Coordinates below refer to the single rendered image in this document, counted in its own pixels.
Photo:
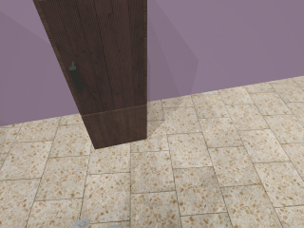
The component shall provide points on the left robot hand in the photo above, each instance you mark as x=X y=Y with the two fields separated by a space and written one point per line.
x=80 y=223

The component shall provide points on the cupboard door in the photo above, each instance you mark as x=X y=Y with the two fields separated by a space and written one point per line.
x=104 y=38

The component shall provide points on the handle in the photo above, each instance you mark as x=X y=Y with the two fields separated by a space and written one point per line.
x=76 y=78

